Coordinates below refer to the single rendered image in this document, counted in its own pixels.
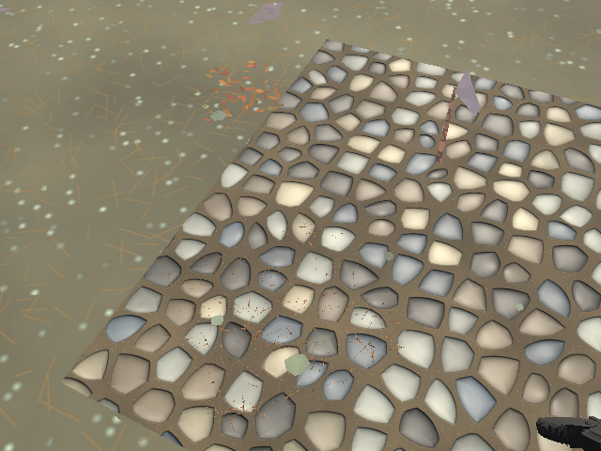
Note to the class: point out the right robot hand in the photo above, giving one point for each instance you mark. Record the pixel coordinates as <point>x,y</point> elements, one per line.
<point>577,432</point>

